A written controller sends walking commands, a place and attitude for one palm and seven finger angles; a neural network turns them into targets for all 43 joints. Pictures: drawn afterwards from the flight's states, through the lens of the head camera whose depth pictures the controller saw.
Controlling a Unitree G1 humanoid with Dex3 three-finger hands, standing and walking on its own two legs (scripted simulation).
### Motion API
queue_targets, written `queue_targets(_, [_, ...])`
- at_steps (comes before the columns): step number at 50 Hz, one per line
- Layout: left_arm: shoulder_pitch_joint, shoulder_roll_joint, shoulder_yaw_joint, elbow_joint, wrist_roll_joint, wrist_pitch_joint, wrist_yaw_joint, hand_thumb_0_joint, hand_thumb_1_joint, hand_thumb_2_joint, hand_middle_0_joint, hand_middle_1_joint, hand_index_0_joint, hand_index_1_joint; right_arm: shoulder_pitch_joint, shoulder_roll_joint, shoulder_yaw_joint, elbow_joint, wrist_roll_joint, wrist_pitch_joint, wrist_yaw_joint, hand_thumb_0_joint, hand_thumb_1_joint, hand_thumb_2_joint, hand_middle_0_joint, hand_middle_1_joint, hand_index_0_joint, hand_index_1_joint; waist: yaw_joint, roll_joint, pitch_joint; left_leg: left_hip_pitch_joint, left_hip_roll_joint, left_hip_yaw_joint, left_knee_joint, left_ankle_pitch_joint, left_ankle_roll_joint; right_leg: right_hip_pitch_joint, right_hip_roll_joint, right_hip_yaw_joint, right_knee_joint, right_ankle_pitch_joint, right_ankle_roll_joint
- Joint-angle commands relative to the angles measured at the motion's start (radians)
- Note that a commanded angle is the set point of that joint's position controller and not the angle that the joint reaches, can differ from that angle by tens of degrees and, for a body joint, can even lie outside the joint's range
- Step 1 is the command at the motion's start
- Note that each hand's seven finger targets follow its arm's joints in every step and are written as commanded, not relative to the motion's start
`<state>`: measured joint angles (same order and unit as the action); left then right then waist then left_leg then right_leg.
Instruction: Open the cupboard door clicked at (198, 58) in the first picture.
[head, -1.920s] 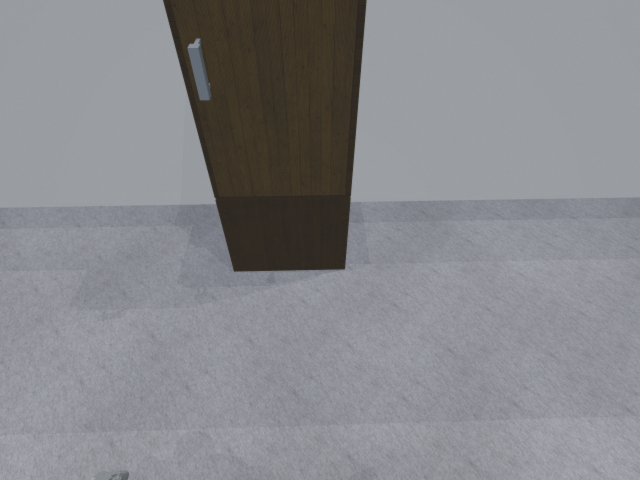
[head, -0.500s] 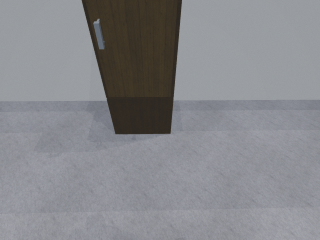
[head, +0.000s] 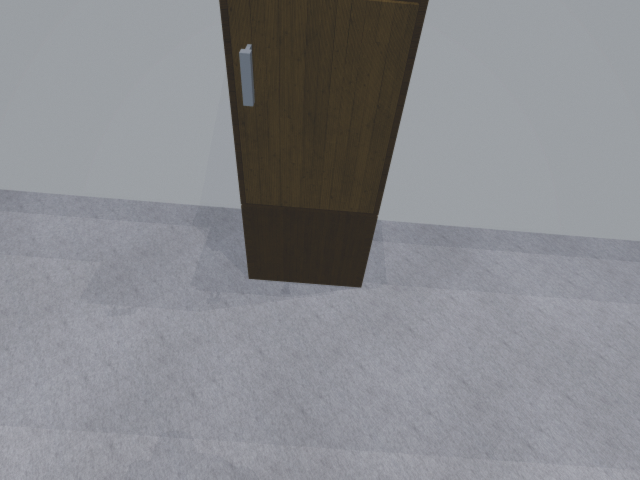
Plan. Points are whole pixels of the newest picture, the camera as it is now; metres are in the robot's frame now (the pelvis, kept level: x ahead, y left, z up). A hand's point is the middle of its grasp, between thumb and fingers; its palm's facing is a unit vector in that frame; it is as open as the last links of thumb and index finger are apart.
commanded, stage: take the last steps up to it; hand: left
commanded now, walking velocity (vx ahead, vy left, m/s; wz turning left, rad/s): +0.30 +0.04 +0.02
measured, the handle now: (248, 74) +0.94 +0.23 +0.08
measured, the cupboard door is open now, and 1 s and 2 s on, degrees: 0 0 0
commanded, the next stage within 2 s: come to a stop and stand still in 0.82 s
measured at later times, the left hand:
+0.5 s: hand (216, 398) +0.28 +0.18 -0.16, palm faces -0.04 -0.99 -0.16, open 7.3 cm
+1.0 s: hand (197, 376) +0.32 +0.22 -0.18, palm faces +0.10 -0.98 -0.19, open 7.3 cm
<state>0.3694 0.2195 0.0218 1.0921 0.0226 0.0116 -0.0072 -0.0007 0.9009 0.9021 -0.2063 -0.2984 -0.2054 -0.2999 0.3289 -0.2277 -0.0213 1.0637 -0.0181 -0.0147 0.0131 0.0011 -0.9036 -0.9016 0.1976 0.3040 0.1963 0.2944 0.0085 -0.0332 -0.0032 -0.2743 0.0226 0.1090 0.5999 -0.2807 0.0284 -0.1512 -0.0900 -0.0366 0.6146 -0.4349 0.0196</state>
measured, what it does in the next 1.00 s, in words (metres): walks ahead: right foot, then left foot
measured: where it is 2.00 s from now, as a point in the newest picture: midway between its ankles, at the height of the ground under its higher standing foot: (302, 473)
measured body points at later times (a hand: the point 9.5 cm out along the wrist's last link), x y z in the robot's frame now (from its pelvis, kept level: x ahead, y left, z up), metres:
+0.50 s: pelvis +0.16 +0.01 +0.00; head +0.18 +0.01 +0.45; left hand +0.28 +0.23 -0.14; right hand +0.02 -0.16 -0.14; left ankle +0.02 +0.09 -0.73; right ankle +0.28 -0.11 -0.70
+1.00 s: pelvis +0.35 +0.04 +0.00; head +0.36 +0.06 +0.45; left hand +0.31 +0.27 -0.16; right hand +0.45 -0.19 -0.13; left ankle +0.39 +0.14 -0.73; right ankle +0.30 -0.09 -0.68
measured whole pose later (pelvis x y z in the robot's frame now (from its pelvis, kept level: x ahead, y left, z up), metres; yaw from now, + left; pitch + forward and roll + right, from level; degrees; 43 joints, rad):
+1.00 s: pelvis +0.35 +0.04 +0.00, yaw +1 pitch -1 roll -1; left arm 0.34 0.20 0.05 1.11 0.02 0.00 0.01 0.00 0.92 0.90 -0.20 -0.30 -0.20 -0.30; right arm 0.18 -0.15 -0.02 0.99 -0.03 -0.06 -0.02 -0.01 -0.91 -0.90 0.19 0.30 0.19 0.29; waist 0.03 -0.03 0.03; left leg -0.31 0.07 0.14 0.59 -0.26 0.03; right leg -0.31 -0.06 -0.07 0.93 -0.50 -0.01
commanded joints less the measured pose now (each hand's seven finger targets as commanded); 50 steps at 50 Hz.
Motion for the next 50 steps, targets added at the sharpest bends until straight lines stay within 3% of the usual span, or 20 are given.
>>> queue_targets(1, [-0.162,0.065,0.025,-0.139,0.005,-0.036,0.012,0.0,0.9,0.9,-0.2,-0.3,-0.2,-0.3,0.221,-0.164,-0.038,0.012,-0.004,-0.025,-0.029,0.0,-0.9,-0.9,0.2,0.3,0.2,0.3,-0.091,0.162,0.159,0.174,0.36,-0.588,-0.476,-0.355,0.19,-0.567,0.005,0.019,0.547,-0.072,-0.053])
queue_targets(3, [-0.116,0.043,0.028,-0.097,0.009,-0.041,-0.001,0.0,0.9,0.9,-0.2,-0.3,-0.2,-0.3,0.151,-0.082,-0.018,0.001,0.0,-0.047,-0.035,0.0,-0.9,-0.9,0.2,0.3,0.2,0.3,-0.044,0.081,0.156,0.125,0.286,-0.425,-0.469,-0.152,0.159,-0.516,-0.039,0.029,0.548,0.073,-0.038])
queue_targets(6, [-0.048,0.007,0.026,-0.064,0.007,-0.029,-0.003,0.0,0.9,0.9,-0.2,-0.3,-0.2,-0.3,0.154,-0.039,-0.014,0.027,0.008,-0.068,-0.044,0.0,-0.9,-0.9,0.2,0.3,0.2,0.3,-0.012,0.101,0.103,0.147,0.236,-0.274,-0.455,0.082,0.158,-0.464,-0.042,0.004,0.489,0.151,-0.012])
queue_targets(12, [-0.151,-0.021,0.033,-0.095,0.007,-0.025,0.0,0.0,0.9,0.9,-0.2,-0.3,-0.2,-0.3,0.242,0.01,-0.018,0.086,0.009,-0.076,-0.053,0.0,-0.9,-0.9,0.2,0.3,0.2,0.3,-0.032,0.085,0.134,0.251,0.23,-0.219,-0.458,0.234,0.174,-0.551,-0.045,-0.02,0.355,0.237,0.011])
queue_targets(22, [-0.336,-0.043,0.035,-0.163,0.002,-0.046,-0.005,0.0,0.9,0.9,-0.2,-0.3,-0.2,-0.3,0.307,0.016,-0.023,0.136,-0.009,-0.069,-0.059,0.0,-0.9,-0.9,0.2,0.3,0.2,0.3,-0.072,0.119,0.196,0.292,0.226,-0.146,-0.346,0.567,0.143,-0.429,0.024,-0.086,0.076,0.197,-0.044])
queue_targets(25, [-0.136,-0.015,0.046,-0.115,0.005,-0.06,0.003,0.0,0.9,0.9,-0.2,-0.3,-0.2,-0.3,0.266,-0.017,-0.027,0.126,-0.001,-0.065,-0.059,0.0,-0.9,-0.9,0.2,0.3,0.2,0.3,0.024,0.119,0.09,0.277,0.192,-0.091,-0.105,0.871,0.102,-0.148,0.103,-0.138,-0.034,0.216,-0.076])
queue_targets(26, [0.002,0.025,0.059,-0.077,0.008,-0.069,0.006,0.0,0.9,0.9,-0.2,-0.3,-0.2,-0.3,0.239,-0.021,-0.031,0.112,0.007,-0.065,-0.056,0.0,-0.9,-0.9,0.2,0.3,0.2,0.3,0.084,0.101,0.015,0.168,0.163,-0.071,0.074,0.805,0.071,0.069,0.076,-0.101,-0.079,0.292,-0.097])
queue_targets(27, [0.143,0.114,0.082,-0.044,0.013,-0.086,0.018,0.0,0.9,0.9,-0.2,-0.3,-0.2,-0.3,0.239,0.011,-0.028,0.082,0.018,-0.07,-0.044,0.0,-0.9,-0.9,0.2,0.3,0.2,0.3,0.127,-0.031,-0.1,-0.07,0.079,-0.021,0.368,0.481,0.029,0.327,-0.148,0.173,-0.114,0.353,-0.187])
queue_targets(28, [0.219,0.193,0.096,-0.02,-0.001,-0.084,0.023,0.0,0.9,0.9,-0.2,-0.3,-0.2,-0.3,0.241,0.044,-0.025,0.05,0.022,-0.076,-0.042,0.0,-0.9,-0.9,0.2,0.3,0.2,0.3,0.106,-0.137,-0.179,-0.269,-0.047,-0.01,0.697,-0.255,-0.001,0.423,-0.403,0.554,-0.251,0.52,-0.316])
queue_targets(29, [0.143,0.179,0.096,-0.043,-0.013,-0.077,0.027,0.0,0.9,0.9,-0.2,-0.3,-0.2,-0.3,0.169,0.028,-0.034,0.028,0.02,-0.062,-0.041,0.0,-0.9,-0.9,0.2,0.3,0.2,0.3,0.101,-0.056,-0.118,-0.297,0.01,-0.119,0.791,-0.252,0.018,0.285,-0.404,0.553,-0.319,0.327,-0.334])
queue_targets(31, [-0.013,0.069,0.064,-0.072,-0.005,-0.077,0.033,0.0,0.9,0.9,-0.2,-0.3,-0.2,-0.3,0.058,0.051,-0.034,-0.006,0.0,-0.046,-0.027,0.0,-0.9,-0.9,0.2,0.3,0.2,0.3,0.041,0.002,0.077,-0.331,0.097,-0.14,0.75,-0.113,0.012,-0.009,-0.314,0.348,-0.377,0.186,-0.257])
queue_targets(34, [-0.074,0.006,0.04,-0.077,0.008,-0.088,0.036,0.0,0.9,0.9,-0.2,-0.3,-0.2,-0.3,0.117,0.086,-0.03,0.009,-0.009,-0.013,-0.018,0.0,-0.9,-0.9,0.2,0.3,0.2,0.3,-0.044,-0.049,0.088,-0.193,0.119,-0.093,0.538,-0.076,-0.022,-0.198,-0.221,0.117,-0.407,0.297,-0.189])
queue_targets(36, [-0.091,0.019,0.047,-0.096,0.01,-0.085,0.032,0.0,0.9,0.9,-0.2,-0.3,-0.2,-0.3,0.107,0.102,-0.029,-0.009,-0.007,-0.001,-0.01,0.0,-0.9,-0.9,0.2,0.3,0.2,0.3,-0.058,-0.083,0.086,-0.125,0.118,-0.054,0.368,-0.029,-0.036,-0.267,-0.183,0.035,-0.411,0.299,-0.178])
queue_targets(40, [-0.057,0.081,0.054,-0.078,0.007,-0.077,0.019,0.0,0.9,0.9,-0.2,-0.3,-0.2,-0.3,0.012,0.067,-0.026,-0.052,-0.005,-0.02,0.003,0.0,-0.9,-0.9,0.2,0.3,0.2,0.3,-0.023,-0.091,0.056,-0.06,0.075,0.0,0.133,0.016,-0.041,-0.183,-0.164,0.046,-0.358,0.258,-0.171])
queue_targets(43, [-0.052,0.088,0.055,-0.066,-0.002,-0.06,0.016,0.0,0.9,0.9,-0.2,-0.3,-0.2,-0.3,0.03,0.016,-0.029,-0.04,-0.005,-0.035,-0.001,0.0,-0.9,-0.9,0.2,0.3,0.2,0.3,-0.044,-0.036,0.045,0.126,0.039,0.042,-0.065,0.089,-0.048,-0.202,-0.113,0.012,-0.244,0.179,-0.127])
queue_targets(44, [-0.035,0.063,0.049,-0.068,-0.001,-0.052,0.013,0.0,0.9,0.9,-0.2,-0.3,-0.2,-0.3,0.091,-0.031,-0.04,-0.022,-0.006,-0.039,-0.007,0.0,-0.9,-0.9,0.2,0.3,0.2,0.3,-0.067,0.092,0.026,0.23,0.077,-0.021,-0.125,0.081,-0.036,-0.255,-0.065,-0.02,-0.107,0.125,-0.098])
queue_targets(45, [-0.033,0.015,0.042,-0.087,-0.007,-0.049,0.009,0.0,0.9,0.9,-0.2,-0.3,-0.2,-0.3,0.169,-0.12,-0.058,-0.013,-0.017,-0.045,-0.016,0.0,-0.9,-0.9,0.2,0.3,0.2,0.3,-0.096,0.293,0.015,0.3,0.271,-0.283,-0.246,0.099,0.05,-0.374,0.044,-0.114,0.137,-0.003,-0.044])
queue_targets(46, [-0.058,0.006,0.036,-0.114,-0.005,-0.054,0.012,0.0,0.9,0.9,-0.2,-0.3,-0.2,-0.3,0.203,-0.168,-0.062,-0.01,-0.018,-0.035,-0.022,0.0,-0.9,-0.9,0.2,0.3,0.2,0.3,-0.104,0.348,0.019,0.277,0.406,-0.461,-0.35,0.125,0.148,-0.436,0.089,-0.107,0.364,-0.201,-0.032])
queue_targets(47, [-0.08,0.013,0.034,-0.105,-0.002,-0.048,0.021,0.0,0.9,0.9,-0.2,-0.3,-0.2,-0.3,0.152,-0.14,-0.049,-0.012,-0.017,-0.035,-0.035,0.0,-0.9,-0.9,0.2,0.3,0.2,0.3,-0.094,0.296,0.032,0.215,0.412,-0.463,-0.354,0.229,0.169,-0.446,0.041,-0.015,0.463,-0.175,-0.035])
queue_targets(50, [-0.002,-0.019,0.02,-0.037,-0.015,-0.031,0.026,0.0,0.9,0.9,-0.2,-0.3,-0.2,-0.3,-0.079,-0.055,-0.009,-0.059,-0.006,-0.043,-0.055,0.0,-0.9,-0.9,0.2,0.3,0.2,0.3,0.011,0.121,0.02,0.105,0.318,-0.194,-0.283,0.737,0.129,-0.262,-0.02,0.036,0.316,-0.024,0.006])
